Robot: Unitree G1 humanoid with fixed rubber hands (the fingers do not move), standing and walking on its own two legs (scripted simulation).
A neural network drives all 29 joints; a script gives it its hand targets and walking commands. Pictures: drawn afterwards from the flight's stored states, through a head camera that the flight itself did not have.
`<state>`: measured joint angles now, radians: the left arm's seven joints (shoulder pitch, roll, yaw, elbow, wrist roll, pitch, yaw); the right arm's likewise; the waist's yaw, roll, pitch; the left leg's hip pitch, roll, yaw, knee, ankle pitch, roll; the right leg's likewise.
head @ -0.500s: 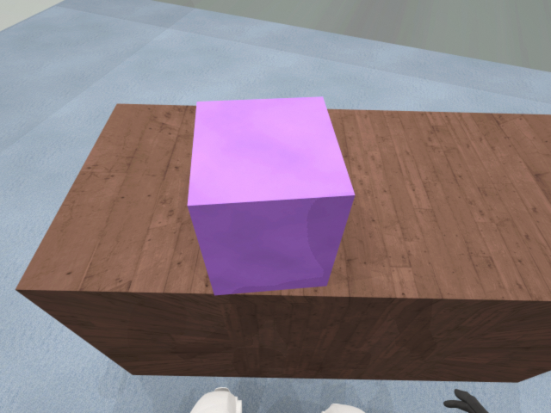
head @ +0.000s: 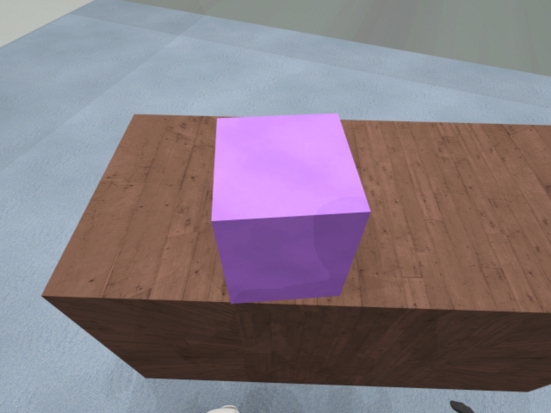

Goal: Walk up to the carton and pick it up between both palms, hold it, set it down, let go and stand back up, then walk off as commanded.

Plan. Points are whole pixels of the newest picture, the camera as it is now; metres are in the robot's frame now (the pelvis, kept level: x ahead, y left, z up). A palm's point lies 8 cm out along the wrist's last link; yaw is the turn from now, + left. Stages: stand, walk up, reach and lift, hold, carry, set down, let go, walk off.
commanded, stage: walk up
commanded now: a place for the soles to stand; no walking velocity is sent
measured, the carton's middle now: (282, 212) +0.44 -0.01 +0.02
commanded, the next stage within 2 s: reach and lift in 1.06 s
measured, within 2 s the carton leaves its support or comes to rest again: neither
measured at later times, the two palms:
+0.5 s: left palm out of the picture +0.08 +0.30 -0.10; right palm out of the picture +0.10 -0.30 -0.11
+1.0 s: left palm out of the picture +0.08 +0.30 -0.10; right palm out of the picture +0.13 -0.29 -0.10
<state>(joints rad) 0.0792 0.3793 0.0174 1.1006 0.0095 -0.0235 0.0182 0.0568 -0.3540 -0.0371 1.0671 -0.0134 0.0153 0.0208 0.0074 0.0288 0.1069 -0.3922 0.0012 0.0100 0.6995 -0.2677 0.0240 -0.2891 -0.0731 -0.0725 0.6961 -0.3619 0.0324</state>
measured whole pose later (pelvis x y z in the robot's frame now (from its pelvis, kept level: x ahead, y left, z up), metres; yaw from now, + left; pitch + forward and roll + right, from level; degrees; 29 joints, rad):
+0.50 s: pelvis +0.01 +0.00 +0.01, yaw +1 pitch -2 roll -1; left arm 0.09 0.36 0.02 1.11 0.01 -0.03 0.01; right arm 0.08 -0.35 -0.03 1.08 -0.02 0.03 0.04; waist 0.01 0.03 0.08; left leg -0.33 0.00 -0.02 0.57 -0.20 0.01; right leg -0.22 -0.07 -0.10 0.55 -0.30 0.03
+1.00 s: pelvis +0.02 -0.01 +0.02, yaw +3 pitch -2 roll -1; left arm 0.10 0.36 0.03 1.10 0.02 -0.03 0.01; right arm 0.07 -0.35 -0.03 1.05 -0.02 0.03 0.04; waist 0.01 0.02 0.07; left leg -0.32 -0.01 -0.03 0.56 -0.21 0.01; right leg -0.19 -0.07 -0.12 0.54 -0.31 0.03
